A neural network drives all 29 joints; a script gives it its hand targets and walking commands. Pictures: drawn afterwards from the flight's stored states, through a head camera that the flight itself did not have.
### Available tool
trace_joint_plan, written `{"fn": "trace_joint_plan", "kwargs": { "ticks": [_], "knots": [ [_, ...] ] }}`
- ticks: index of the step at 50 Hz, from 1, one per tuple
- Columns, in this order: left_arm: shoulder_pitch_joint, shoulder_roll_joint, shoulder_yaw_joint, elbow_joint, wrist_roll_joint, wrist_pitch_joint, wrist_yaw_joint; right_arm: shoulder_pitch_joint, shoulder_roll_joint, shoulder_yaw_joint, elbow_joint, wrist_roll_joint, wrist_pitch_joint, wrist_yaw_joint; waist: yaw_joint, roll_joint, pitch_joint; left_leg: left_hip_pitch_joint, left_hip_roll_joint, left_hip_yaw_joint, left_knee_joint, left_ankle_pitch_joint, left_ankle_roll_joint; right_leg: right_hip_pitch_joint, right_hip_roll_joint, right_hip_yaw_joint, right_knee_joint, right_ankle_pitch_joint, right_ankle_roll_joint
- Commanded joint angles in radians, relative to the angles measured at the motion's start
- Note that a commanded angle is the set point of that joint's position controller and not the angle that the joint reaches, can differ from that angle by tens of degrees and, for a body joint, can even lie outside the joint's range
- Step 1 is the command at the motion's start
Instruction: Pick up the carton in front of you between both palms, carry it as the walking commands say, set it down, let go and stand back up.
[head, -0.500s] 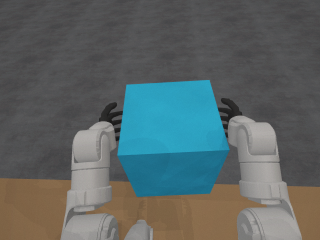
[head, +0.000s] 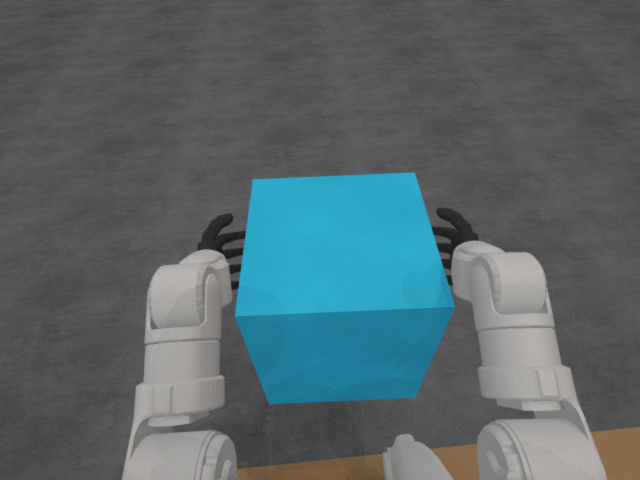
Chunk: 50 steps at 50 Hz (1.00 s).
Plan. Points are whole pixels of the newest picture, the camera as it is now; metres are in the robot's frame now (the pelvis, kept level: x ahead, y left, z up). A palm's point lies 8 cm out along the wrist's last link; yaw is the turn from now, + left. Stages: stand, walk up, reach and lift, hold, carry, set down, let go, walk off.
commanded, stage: carry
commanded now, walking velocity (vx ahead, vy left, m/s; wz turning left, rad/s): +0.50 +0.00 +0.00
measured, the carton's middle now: (338, 294) +0.36 -0.02 +0.01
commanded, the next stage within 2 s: none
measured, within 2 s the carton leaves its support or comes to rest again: neither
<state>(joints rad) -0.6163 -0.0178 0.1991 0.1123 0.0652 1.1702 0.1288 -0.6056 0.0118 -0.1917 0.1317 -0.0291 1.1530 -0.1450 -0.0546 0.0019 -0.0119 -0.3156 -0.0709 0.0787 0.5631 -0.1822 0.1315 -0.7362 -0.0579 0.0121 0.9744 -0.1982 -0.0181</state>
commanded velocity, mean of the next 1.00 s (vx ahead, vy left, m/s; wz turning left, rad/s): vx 0.50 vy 0.00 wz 0.00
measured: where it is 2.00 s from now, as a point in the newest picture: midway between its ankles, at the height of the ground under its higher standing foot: (316, 253)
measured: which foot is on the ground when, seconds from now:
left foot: down 0.00-0.20, up 0.22-0.70, down 0.72-1.00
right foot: up 0.00-0.20, down 0.22-0.74, up 0.76-1.00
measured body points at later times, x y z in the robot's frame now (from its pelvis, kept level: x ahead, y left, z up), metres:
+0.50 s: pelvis +0.30 -0.04 -0.05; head +0.34 -0.05 +0.40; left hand +0.65 +0.14 +0.04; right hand +0.68 -0.16 +0.03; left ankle +0.36 +0.11 -0.69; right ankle +0.29 -0.09 -0.78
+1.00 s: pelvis +0.59 +0.00 -0.04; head +0.64 +0.01 +0.41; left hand +0.97 +0.14 +0.04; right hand +0.95 -0.17 +0.05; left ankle +0.60 +0.07 -0.79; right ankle +0.64 -0.15 -0.73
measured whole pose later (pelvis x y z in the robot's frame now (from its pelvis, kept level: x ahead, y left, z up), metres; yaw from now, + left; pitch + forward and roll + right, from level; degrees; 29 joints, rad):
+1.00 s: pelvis +0.59 +0.00 -0.04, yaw -1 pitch +5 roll -2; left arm -0.61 -0.03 0.19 0.07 0.06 1.18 0.12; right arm -0.58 0.03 -0.21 0.06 -0.04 1.17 -0.14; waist -0.03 0.00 0.00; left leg -0.29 0.00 0.11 0.36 -0.16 0.08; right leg -0.60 -0.05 -0.04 0.87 -0.33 0.02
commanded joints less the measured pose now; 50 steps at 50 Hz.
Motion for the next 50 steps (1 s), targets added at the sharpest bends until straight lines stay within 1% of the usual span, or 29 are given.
{"fn": "trace_joint_plan", "kwargs": {
  "ticks": [1, 4, 7, 9, 10, 11, 12, 13, 14, 15, 16, 18, 19, 21, 27, 31, 33, 34, 35, 36, 37, 38, 39, 40, 41, 42, 45, 48, 50],
  "knots": [
    [-0.679, -1.094, -0.659, -0.149, -0.386, -0.048, -0.179, -0.788, 1.130, 0.675, -0.207, 0.481, -0.031, 0.269, -0.024, 0.107, -0.483, 0.499, 0.216, -0.236, -0.053, 0.750, 0.029, -0.084, 0.039, -0.056, -0.122, 0.151, -0.009],
    [-0.671, -1.044, -0.666, -0.167, -0.379, -0.033, -0.178, -0.751, 1.087, 0.680, -0.209, 0.472, -0.022, 0.264, -0.060, 0.095, -0.453, 0.548, 0.176, -0.206, -0.011, 0.732, 0.024, -0.050, 0.078, -0.102, -0.320, 0.272, -0.020],
    [-0.633, -0.987, -0.639, -0.120, -0.348, -0.011, -0.189, -0.708, 1.051, 0.674, -0.152, 0.457, -0.012, 0.267, -0.064, 0.091, -0.410, 0.498, 0.169, -0.186, 0.051, 0.624, 0.019, 0.086, 0.091, -0.109, -0.510, 0.414, -0.049],
    [-0.599, -0.947, -0.601, -0.062, -0.328, 0.001, -0.197, -0.718, 1.043, 0.667, -0.103, 0.455, -0.004, 0.272, -0.010, 0.094, -0.405, 0.399, 0.159, -0.147, 0.173, 0.637, -0.007, 0.301, 0.098, -0.121, -0.606, 0.447, -0.076],
    [-0.591, -0.933, -0.580, -0.038, -0.318, 0.005, -0.201, -0.721, 1.038, 0.659, -0.076, 0.456, -0.001, 0.275, 0.042, 0.074, -0.431, 0.306, 0.142, -0.095, 0.301, 0.615, -0.033, 0.488, 0.093, -0.143, -0.650, 0.489, -0.080],
    [-0.588, -0.915, -0.554, -0.017, -0.309, 0.009, -0.207, -0.737, 1.033, 0.646, -0.057, 0.454, 0.001, 0.276, 0.088, 0.017, -0.466, 0.123, 0.115, -0.065, 0.473, 0.369, -0.059, 0.710, 0.004, -0.072, -0.574, 0.621, -0.081],
    [-0.614, -0.894, -0.534, 0.013, -0.299, 0.011, -0.212, -0.769, 1.050, 0.634, -0.030, 0.451, 0.012, 0.277, 0.079, -0.178, -0.551, -0.182, 0.064, -0.062, 0.684, -0.283, -0.108, 1.035, -0.259, 0.193, -0.312, 1.047, -0.188],
    [-0.591, -0.873, -0.509, 0.067, -0.299, 0.015, -0.211, -0.769, 1.068, 0.615, 0.015, 0.453, 0.021, 0.272, 0.129, -0.295, -0.653, -0.458, -0.011, -0.103, 0.939, -0.507, -0.144, 1.231, -0.374, 0.492, -0.367, 0.792, -0.356],
    [-0.593, -0.929, -0.522, 0.065, -0.329, 0.009, -0.219, -0.790, 1.068, 0.607, -0.014, 0.445, 0.020, 0.266, 0.143, -0.223, -0.654, -0.537, 0.030, -0.122, 0.963, -0.437, -0.110, 1.164, -0.341, 0.571, -0.463, 0.280, -0.362],
    [-0.660, -0.986, -0.541, 0.023, -0.366, 0.007, -0.231, -0.834, 1.082, 0.603, -0.037, 0.436, 0.017, 0.261, 0.122, -0.090, -0.558, -0.511, 0.062, -0.112, 0.881, -0.351, -0.098, 0.999, -0.254, 0.485, -0.538, 0.095, -0.274],
    [-0.762, -1.036, -0.574, -0.035, -0.398, 0.001, -0.239, -0.855, 1.106, 0.590, -0.057, 0.429, 0.014, 0.254, 0.112, -0.085, -0.510, -0.505, 0.077, -0.109, 0.846, -0.303, -0.098, 0.894, -0.254, 0.464, -0.557, 0.108, -0.270],
    [-0.852, -1.120, -0.616, -0.101, -0.470, -0.004, -0.248, -0.851, 1.133, 0.587, -0.090, 0.415, 0.009, 0.237, 0.085, -0.041, -0.462, -0.422, 0.113, -0.111, 0.749, -0.242, -0.107, 0.718, -0.206, 0.367, -0.598, 0.068, -0.236],
    [-0.867, -1.140, -0.628, -0.121, -0.492, -0.008, -0.250, -0.835, 1.139, 0.586, -0.100, 0.409, 0.006, 0.229, 0.083, -0.047, -0.461, -0.404, 0.116, -0.096, 0.716, -0.213, -0.113, 0.687, -0.183, 0.320, -0.607, 0.074, -0.225],
    [-0.856, -1.158, -0.639, -0.139, -0.510, -0.014, -0.255, -0.794, 1.139, 0.587, -0.112, 0.390, -0.003, 0.212, 0.088, -0.078, -0.481, -0.447, 0.127, -0.083, 0.667, -0.162, -0.123, 0.726, -0.168, 0.268, -0.576, 0.225, -0.232],
    [-0.798, -1.135, -0.672, -0.167, -0.519, -0.026, -0.266, -0.743, 1.099, 0.626, -0.165, 0.346, -0.020, 0.189, 0.130, -0.092, -0.470, -0.586, 0.126, -0.043, 0.470, -0.015, -0.126, 0.891, -0.138, 0.192, -0.515, 0.513, -0.205],
    [-0.745, -1.087, -0.681, -0.155, -0.508, -0.018, -0.262, -0.715, 1.047, 0.640, -0.174, 0.333, -0.006, 0.185, 0.150, -0.107, -0.425, -0.478, 0.076, 0.014, 0.174, 0.137, -0.102, 0.904, -0.086, 0.102, -0.486, 0.653, -0.174],
    [-0.695, -1.064, -0.668, -0.110, -0.488, -0.014, -0.263, -0.683, 1.022, 0.634, -0.142, 0.320, 0.005, 0.192, 0.156, -0.114, -0.400, -0.337, 0.037, 0.067, -0.007, 0.219, -0.087, 0.877, -0.065, 0.041, -0.473, 0.695, -0.145],
    [-0.676, -1.057, -0.661, -0.085, -0.476, -0.013, -0.264, -0.671, 1.012, 0.629, -0.121, 0.316, 0.010, 0.198, 0.135, -0.130, -0.404, -0.218, 0.017, 0.082, -0.072, 0.239, -0.074, 0.843, -0.069, 0.020, -0.440, 0.764, -0.125],
    [-0.665, -1.057, -0.655, -0.058, -0.470, -0.013, -0.265, -0.656, 1.007, 0.620, -0.092, 0.312, 0.012, 0.206, 0.086, -0.134, -0.435, -0.049, 0.009, 0.099, -0.138, 0.289, -0.063, 0.801, -0.063, -0.020, -0.350, 0.810, -0.092],
    [-0.665, -1.059, -0.651, -0.036, -0.461, -0.013, -0.267, -0.640, 1.004, 0.606, -0.064, 0.308, 0.011, 0.214, 0.035, -0.122, -0.492, 0.158, 0.031, 0.096, -0.175, 0.345, -0.058, 0.720, -0.043, -0.072, -0.225, 0.737, -0.059],
    [-0.680, -1.056, -0.647, -0.018, -0.448, -0.015, -0.271, -0.627, 0.998, 0.591, -0.043, 0.307, 0.010, 0.224, 0.000, -0.031, -0.554, 0.410, 0.209, -0.114, -0.091, 0.509, -0.033, 0.516, -0.021, -0.077, -0.048, 0.368, -0.027],
    [-0.685, -1.104, -0.638, 0.014, -0.451, -0.006, -0.274, -0.644, 0.977, 0.570, -0.023, 0.294, 0.005, 0.229, 0.019, 0.243, -0.677, 0.770, 0.500, -0.523, -0.016, 0.694, 0.160, 0.150, 0.092, -0.047, 0.248, -0.307, 0.035],
    [-0.652, -1.077, -0.624, 0.016, -0.434, -0.006, -0.270, -0.606, 1.012, 0.574, 0.014, 0.315, 0.001, 0.235, 0.002, 0.249, -0.702, 0.773, 0.482, -0.653, -0.110, 0.370, 0.211, 0.017, 0.120, 0.012, 0.387, -0.369, 0.018],
    [-0.709, -1.104, -0.636, -0.014, -0.441, -0.013, -0.265, -0.643, 1.050, 0.593, -0.030, 0.336, -0.009, 0.244, 0.008, 0.198, -0.617, 0.692, 0.429, -0.584, -0.163, 0.238, 0.173, -0.037, 0.078, 0.019, 0.383, -0.317, 0.003],
    [-0.753, -1.123, -0.642, -0.043, -0.448, -0.020, -0.259, -0.714, 1.089, 0.611, -0.085, 0.368, -0.017, 0.250, 0.013, 0.099, -0.564, 0.600, 0.402, -0.518, -0.193, 0.215, 0.130, -0.025, 0.044, 0.019, 0.330, -0.257, -0.001],
    [-0.769, -1.135, -0.641, -0.073, -0.450, -0.026, -0.249, -0.780, 1.119, 0.632, -0.142, 0.400, -0.022, 0.254, 0.027, 0.063, -0.521, 0.509, 0.388, -0.454, -0.218, 0.244, 0.100, 0.013, 0.013, 0.017, 0.258, -0.214, 0.003],
    [-0.740, -1.138, -0.653, -0.134, -0.437, -0.033, -0.218, -0.845, 1.149, 0.671, -0.230, 0.462, -0.022, 0.255, 0.040, 0.075, -0.516, 0.396, 0.349, -0.324, -0.278, 0.182, 0.057, 0.124, 0.001, -0.018, 0.084, -0.169, 0.018],
    [-0.647, -1.116, -0.654, -0.147, -0.399, -0.030, -0.198, -0.777, 1.135, 0.678, -0.243, 0.466, -0.011, 0.260, 0.039, 0.113, -0.511, 0.429, 0.343, -0.246, -0.299, 0.266, 0.061, 0.127, 0.002, -0.057, -0.096, -0.138, 0.039],
    [-0.594, -1.108, -0.666, -0.156, -0.379, -0.025, -0.195, -0.713, 1.123, 0.677, -0.237, 0.450, -0.002, 0.268, 0.037, 0.129, -0.494, 0.454, 0.327, -0.194, -0.298, 0.349, 0.042, 0.135, 0.004, -0.085, -0.205, -0.060, 0.045]
  ]
}}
